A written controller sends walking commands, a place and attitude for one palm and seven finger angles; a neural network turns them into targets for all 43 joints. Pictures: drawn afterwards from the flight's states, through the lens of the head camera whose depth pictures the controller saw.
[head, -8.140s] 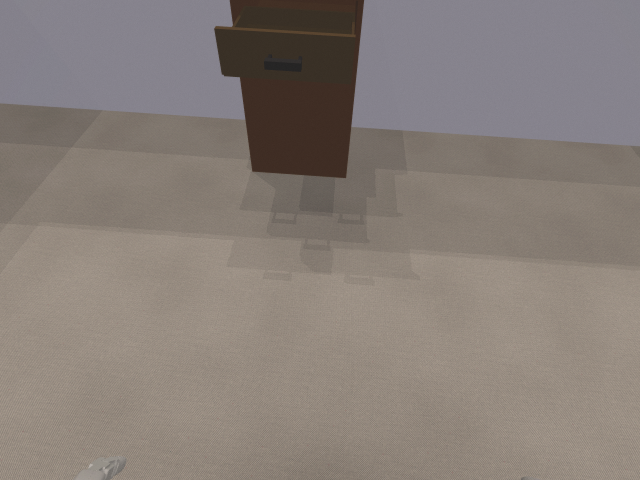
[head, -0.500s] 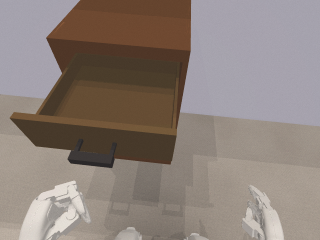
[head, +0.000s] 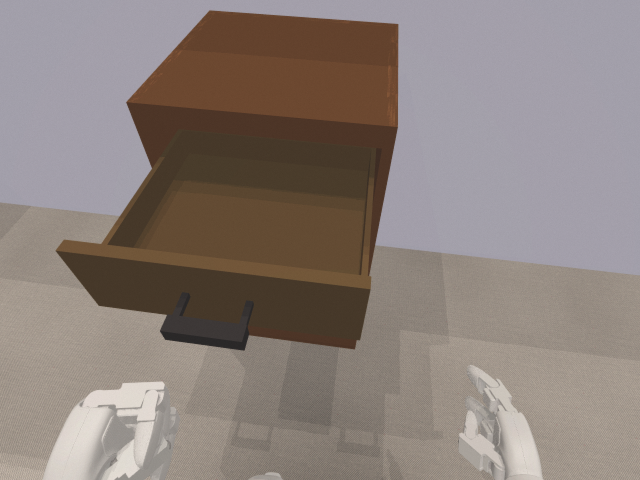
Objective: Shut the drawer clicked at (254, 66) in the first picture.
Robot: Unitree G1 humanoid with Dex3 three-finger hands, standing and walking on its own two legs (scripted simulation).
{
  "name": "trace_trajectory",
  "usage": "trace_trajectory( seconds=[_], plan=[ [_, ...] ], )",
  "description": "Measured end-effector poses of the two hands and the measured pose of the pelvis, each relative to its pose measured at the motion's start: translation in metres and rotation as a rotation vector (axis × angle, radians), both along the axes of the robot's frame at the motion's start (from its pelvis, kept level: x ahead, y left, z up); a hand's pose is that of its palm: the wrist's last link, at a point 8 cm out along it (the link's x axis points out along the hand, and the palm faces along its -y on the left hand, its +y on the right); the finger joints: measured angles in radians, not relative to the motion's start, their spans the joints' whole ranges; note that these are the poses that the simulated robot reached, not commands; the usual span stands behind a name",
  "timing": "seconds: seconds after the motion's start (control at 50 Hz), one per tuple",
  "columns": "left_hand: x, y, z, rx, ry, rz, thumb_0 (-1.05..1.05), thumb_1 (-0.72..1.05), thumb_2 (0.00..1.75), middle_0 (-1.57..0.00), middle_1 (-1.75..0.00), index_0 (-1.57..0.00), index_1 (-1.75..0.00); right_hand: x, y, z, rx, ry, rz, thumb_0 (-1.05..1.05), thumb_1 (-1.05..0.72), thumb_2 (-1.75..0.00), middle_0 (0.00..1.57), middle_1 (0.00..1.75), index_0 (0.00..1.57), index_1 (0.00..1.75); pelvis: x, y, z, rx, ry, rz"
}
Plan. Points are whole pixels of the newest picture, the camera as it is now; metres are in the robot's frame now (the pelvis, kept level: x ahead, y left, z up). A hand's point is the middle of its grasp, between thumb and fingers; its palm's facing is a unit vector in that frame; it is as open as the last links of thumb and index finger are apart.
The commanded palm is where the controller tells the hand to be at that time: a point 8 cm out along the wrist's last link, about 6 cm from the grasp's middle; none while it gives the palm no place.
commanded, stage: raise the hand and make a fist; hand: left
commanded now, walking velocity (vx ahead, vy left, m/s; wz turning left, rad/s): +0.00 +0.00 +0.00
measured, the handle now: (210, 317) +0.32 +0.18 +0.00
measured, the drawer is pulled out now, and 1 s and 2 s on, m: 0.29 0.29 0.29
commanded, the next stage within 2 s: bring the fist close to the handle in 0.30 s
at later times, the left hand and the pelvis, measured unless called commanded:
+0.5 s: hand (174, 448) +0.14 +0.15 +0.09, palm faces -0.01 -1.00 -0.08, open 3.3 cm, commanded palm +0.11 +0.21 +0.09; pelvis +0.00 -0.02 +0.00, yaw +0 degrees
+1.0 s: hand (193, 423) +0.18 +0.16 +0.04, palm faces -0.04 -1.00 -0.05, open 3.3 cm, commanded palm +0.16 +0.21 +0.04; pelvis +0.00 -0.02 -0.02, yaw +0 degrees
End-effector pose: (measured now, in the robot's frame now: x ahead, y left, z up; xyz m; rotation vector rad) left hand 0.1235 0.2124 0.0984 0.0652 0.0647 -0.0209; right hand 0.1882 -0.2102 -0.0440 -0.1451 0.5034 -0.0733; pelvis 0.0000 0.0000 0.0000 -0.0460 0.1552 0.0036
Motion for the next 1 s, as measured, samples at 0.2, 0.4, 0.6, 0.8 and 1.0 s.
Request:
trace_trajectory(
  seconds=[0.2,0.4,0.6,0.8,1.0],
  plan=[
    [-0.002,-0.007,0.000,0.002,0.007,-0.003,0.01,0.90,0.90,-1.40,-1.60,-1.40,-1.60,-0.012,-0.020,0.000,-0.020,0.008,-0.048,0.01,-0.90,-0.90,0.20,0.30,0.21,0.30,0.000,-0.005,0.001,0.008,-0.002,-0.007],
    [-0.006,-0.006,-0.001,0.021,-0.002,0.012,0.01,0.90,0.90,-1.40,-1.60,-1.40,-1.60,-0.009,-0.025,-0.001,-0.015,-0.005,-0.044,0.01,-0.91,-0.90,0.20,0.30,0.20,0.30,-0.003,-0.012,0.000,0.009,-0.004,-0.003],
    [0.006,-0.010,-0.017,0.002,0.019,0.001,0.01,0.90,0.90,-1.40,-1.60,-1.40,-1.60,-0.008,-0.031,-0.006,-0.025,0.010,-0.037,0.01,-0.90,-0.90,0.20,0.30,0.21,0.30,-0.003,-0.018,-0.002,0.012,0.010,0.000],
    [0.024,-0.004,-0.036,0.002,0.016,-0.002,0.01,0.90,0.90,-1.40,-1.60,-1.40,-1.60,-0.017,-0.041,-0.021,-0.051,0.083,-0.064,0.01,-0.90,-0.90,0.20,0.30,0.21,0.30,-0.003,-0.019,-0.009,0.013,0.045,-0.004],
    [0.036,-0.001,-0.057,-0.013,0.020,-0.017,0.01,0.90,0.90,-1.40,-1.60,-1.40,-1.60,-0.021,-0.042,-0.035,-0.073,0.125,-0.072,0.01,-0.91,-0.90,0.20,0.30,0.21,0.30,-0.004,-0.016,-0.018,0.009,0.085,-0.007]
  ],
)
